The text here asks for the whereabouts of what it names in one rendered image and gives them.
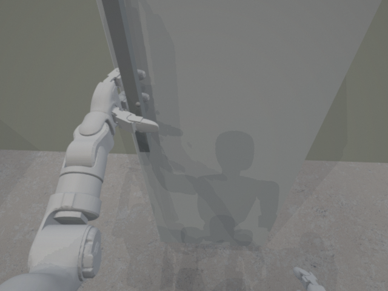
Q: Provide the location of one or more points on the fridge door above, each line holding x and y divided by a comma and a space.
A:
239, 89

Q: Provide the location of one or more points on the left robot hand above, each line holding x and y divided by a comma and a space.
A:
107, 100

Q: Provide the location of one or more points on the handle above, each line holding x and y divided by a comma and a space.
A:
122, 43

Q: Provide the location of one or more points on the left robot forearm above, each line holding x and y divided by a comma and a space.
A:
76, 200

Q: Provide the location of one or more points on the right robot hand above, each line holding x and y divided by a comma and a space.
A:
308, 280

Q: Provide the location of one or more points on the robot left upper arm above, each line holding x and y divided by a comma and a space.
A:
62, 258

